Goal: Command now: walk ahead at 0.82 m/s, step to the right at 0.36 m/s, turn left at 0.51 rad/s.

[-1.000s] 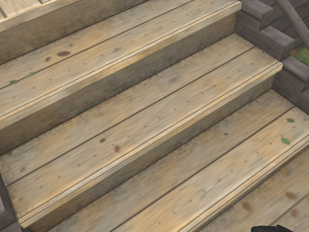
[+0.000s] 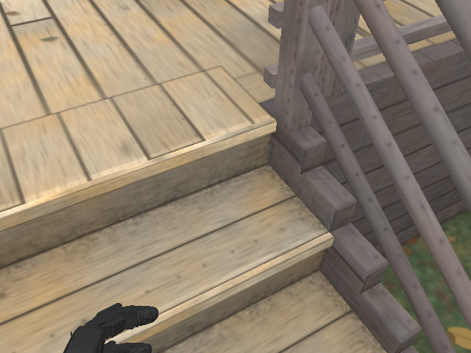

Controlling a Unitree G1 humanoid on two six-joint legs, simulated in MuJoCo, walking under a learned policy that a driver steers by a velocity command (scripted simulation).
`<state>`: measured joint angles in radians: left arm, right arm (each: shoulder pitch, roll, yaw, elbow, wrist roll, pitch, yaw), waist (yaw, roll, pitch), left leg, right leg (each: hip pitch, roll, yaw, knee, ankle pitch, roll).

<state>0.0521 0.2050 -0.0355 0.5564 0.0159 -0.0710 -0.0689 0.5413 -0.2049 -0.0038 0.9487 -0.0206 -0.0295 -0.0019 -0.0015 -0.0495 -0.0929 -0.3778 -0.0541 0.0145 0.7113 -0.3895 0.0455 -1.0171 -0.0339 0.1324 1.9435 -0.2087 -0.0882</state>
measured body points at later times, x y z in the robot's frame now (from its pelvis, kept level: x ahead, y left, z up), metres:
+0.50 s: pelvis +0.24 -0.09 +0.05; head +0.30 -0.08 +0.49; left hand +0.10 +0.16 -0.08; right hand +0.56 -0.14 +0.00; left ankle +0.33 +0.06 -0.47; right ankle +0.21 -0.26 -0.70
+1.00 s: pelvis +0.46 -0.03 +0.21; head +0.47 -0.02 +0.66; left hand +0.53 +0.29 +0.22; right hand +0.67 -0.16 +0.07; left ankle +0.31 +0.04 -0.53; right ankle +0.66 +0.00 -0.39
